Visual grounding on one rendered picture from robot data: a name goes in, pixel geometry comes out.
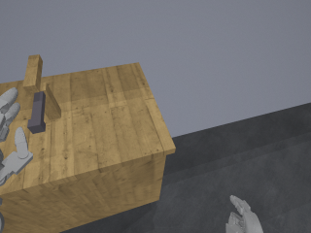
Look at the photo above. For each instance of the robot left hand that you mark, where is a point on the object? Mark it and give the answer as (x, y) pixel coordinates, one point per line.
(17, 160)

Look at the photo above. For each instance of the counter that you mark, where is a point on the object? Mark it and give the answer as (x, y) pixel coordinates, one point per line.
(102, 153)

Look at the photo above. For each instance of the tap lever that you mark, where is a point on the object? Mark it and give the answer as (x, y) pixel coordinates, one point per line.
(36, 124)

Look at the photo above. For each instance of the robot right hand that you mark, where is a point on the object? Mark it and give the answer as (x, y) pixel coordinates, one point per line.
(248, 223)

